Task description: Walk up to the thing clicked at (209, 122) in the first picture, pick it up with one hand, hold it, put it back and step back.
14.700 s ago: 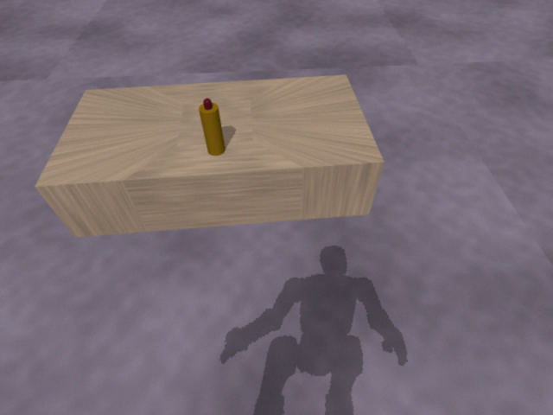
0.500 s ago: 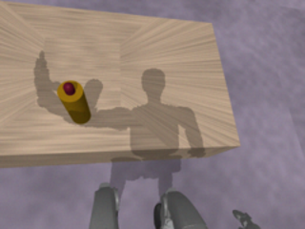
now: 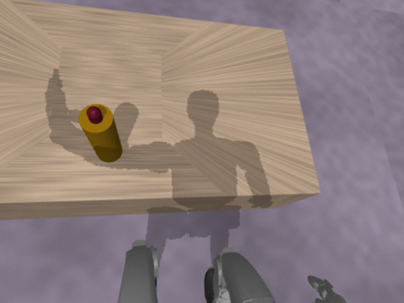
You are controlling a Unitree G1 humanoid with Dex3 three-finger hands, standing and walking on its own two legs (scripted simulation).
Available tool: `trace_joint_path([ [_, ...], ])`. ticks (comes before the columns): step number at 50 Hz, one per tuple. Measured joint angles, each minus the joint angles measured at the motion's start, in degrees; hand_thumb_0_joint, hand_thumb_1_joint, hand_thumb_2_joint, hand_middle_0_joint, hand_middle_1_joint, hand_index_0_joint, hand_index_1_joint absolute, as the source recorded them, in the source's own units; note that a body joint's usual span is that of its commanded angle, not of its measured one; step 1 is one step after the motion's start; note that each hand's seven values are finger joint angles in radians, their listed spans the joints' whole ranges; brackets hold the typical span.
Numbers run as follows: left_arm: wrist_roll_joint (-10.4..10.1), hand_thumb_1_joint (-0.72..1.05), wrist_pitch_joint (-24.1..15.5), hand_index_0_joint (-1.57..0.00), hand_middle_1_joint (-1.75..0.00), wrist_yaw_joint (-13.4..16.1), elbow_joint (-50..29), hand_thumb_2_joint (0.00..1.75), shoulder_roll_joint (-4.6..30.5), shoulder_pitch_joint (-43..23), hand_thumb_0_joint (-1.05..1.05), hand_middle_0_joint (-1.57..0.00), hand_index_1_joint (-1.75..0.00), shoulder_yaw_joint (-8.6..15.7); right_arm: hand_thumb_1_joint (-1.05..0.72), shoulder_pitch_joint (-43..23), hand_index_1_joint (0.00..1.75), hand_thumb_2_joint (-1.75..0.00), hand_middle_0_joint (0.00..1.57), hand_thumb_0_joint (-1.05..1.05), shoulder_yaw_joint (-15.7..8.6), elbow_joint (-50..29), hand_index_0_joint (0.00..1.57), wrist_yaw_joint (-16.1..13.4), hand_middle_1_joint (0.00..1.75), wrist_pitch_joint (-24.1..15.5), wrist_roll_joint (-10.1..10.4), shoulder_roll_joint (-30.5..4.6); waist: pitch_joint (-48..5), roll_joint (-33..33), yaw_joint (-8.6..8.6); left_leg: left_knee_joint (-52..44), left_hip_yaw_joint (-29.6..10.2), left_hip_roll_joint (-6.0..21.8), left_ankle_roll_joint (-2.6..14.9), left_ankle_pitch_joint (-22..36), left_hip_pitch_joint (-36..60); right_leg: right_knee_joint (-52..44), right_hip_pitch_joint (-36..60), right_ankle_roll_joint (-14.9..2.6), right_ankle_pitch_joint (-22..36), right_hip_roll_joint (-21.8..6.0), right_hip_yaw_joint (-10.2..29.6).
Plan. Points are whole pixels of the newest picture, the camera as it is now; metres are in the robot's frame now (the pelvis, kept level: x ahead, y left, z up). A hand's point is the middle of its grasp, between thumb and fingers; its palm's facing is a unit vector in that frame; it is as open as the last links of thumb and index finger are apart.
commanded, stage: approach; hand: left
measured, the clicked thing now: (102, 133) +0.51 +0.22 -0.21
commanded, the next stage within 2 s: close in in 0.40 s
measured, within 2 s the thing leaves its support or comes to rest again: neither
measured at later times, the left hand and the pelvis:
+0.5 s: hand (60, 141) +0.47 +0.30 -0.17, palm faces +0.17 -0.98 +0.07, open 17.8 cm; pelvis -0.04 -0.01 -0.16, yaw -5 degrees
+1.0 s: hand (100, 140) +0.49 +0.22 -0.19, palm faces +0.21 -0.98 +0.01, open 17.7 cm; pelvis -0.06 -0.03 -0.21, yaw -6 degrees
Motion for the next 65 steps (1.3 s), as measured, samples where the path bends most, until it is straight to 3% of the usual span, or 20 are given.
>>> trace_joint_path([
  [7,-0.52,-0.60,-4.33,-0.06,-0.06,1.49,2.62,0.01,-2.27,-1.38,-0.01,-0.05,-0.04,-1.97,-0.87,-1.02,0.30,-0.88,0.20,0.00,-0.13,-0.60,0.21,1.37,0.30,-0.12,-0.47,-0.79,-0.83,-0.17,-0.29,6.20,-0.06,-0.01,0.14,-1.54,-8.02,7.10,-8.24,-0.12,-2.20,-0.12,0.27],
  [13,0.23,-0.61,-8.93,-0.05,-0.07,2.17,2.77,0.01,-4.19,-2.61,-0.01,-0.04,-0.04,-0.99,-0.87,-3.35,0.30,-0.88,0.20,0.00,-0.04,-0.34,0.21,3.01,0.30,0.16,-1.87,-0.76,-1.93,-0.36,-1.69,16.27,-0.68,0.28,0.04,-4.18,-19.24,18.00,-19.42,-0.17,-5.68,0.12,0.31],
  [19,1.95,-0.61,-10.83,-0.04,-0.08,3.77,1.04,0.04,-6.42,-4.89,-0.01,-0.02,-0.06,-0.02,-0.88,-5.63,0.30,-0.88,0.20,0.00,0.14,-0.09,0.21,4.81,0.30,1.45,-3.44,0.64,-1.74,-0.49,-2.82,25.63,-1.38,0.54,-0.19,-6.04,-28.59,28.24,-28.71,-0.24,-8.48,0.41,0.29],
  [28,4.36,-0.61,-11.74,-0.03,-0.09,9.28,3.00,0.06,-8.50,-9.12,-0.02,-0.02,-0.07,-2.38,-0.90,-6.33,0.30,-0.89,0.20,0.00,0.49,-0.67,0.21,7.73,0.30,4.16,-4.64,1.91,-1.73,0.50,-3.59,36.65,-2.00,1.08,-0.56,-6.86,-39.66,40.88,-40.18,-0.50,-10.53,1.01,0.60],
  [34,6.01,-0.61,-11.02,-0.04,-0.09,15.28,0.73,0.03,-11.35,-10.87,-0.02,-0.03,-0.07,-2.80,-0.90,-6.14,0.30,-0.89,0.20,0.00,0.28,-1.02,0.21,9.29,0.30,6.86,-4.58,2.29,-0.87,0.81,-3.57,42.14,-2.62,1.77,-0.95,-6.68,-44.86,47.10,-45.82,-0.82,-10.66,1.82,0.59],
  [38,7.60,-0.61,-9.44,-0.05,-0.09,19.79,-2.98,0.03,-13.35,-10.73,-0.02,-0.03,-0.06,-2.84,-0.91,-6.13,0.30,-0.89,0.20,0.00,-0.33,-0.65,0.21,9.69,0.30,8.78,-4.31,2.75,-0.33,1.11,-3.39,43.80,-2.99,2.09,-1.24,-6.30,-46.33,49.03,-47.56,-1.07,-10.29,2.21,0.45],
  [43,8.39,-0.61,-7.85,-0.06,-0.09,23.31,-5.35,0.02,-14.52,-9.86,-0.02,-0.04,-0.06,-4.95,-0.91,-5.72,0.30,-0.89,0.20,0.00,-1.36,-0.11,0.21,9.41,0.30,10.30,-3.36,3.05,-0.77,1.88,-3.11,43.58,-3.07,2.27,-1.57,-5.86,-46.18,49.07,-47.77,-1.42,-9.77,2.39,0.39],
  [54,5.55,-0.61,-6.67,-0.08,-0.07,24.15,-7.49,0.01,-17.71,-7.38,-0.01,-0.05,-0.03,-8.17,-0.92,-4.79,0.30,-0.89,0.20,0.00,-2.97,-0.21,0.21,8.37,0.30,10.32,-1.38,1.46,-2.49,2.14,-1.97,41.31,-3.13,2.62,-2.15,-6.04,-44.26,46.86,-46.33,-2.04,-9.58,2.70,0.20],
  [65,6.32,-0.61,-8.38,-0.09,-0.05,27.28,-11.28,0.00,-21.75,-4.66,-0.01,-0.07,-0.02,-10.06,-0.92,-7.31,0.30,-0.89,0.20,0.00,-4.43,0.36,0.20,8.73,0.30,9.94,-1.98,1.40,-2.18,0.85,-0.93,41.59,-3.15,2.70,-2.33,-7.01,-43.63,47.05,-45.68,-2.16,-10.47,2.80,0.22],
])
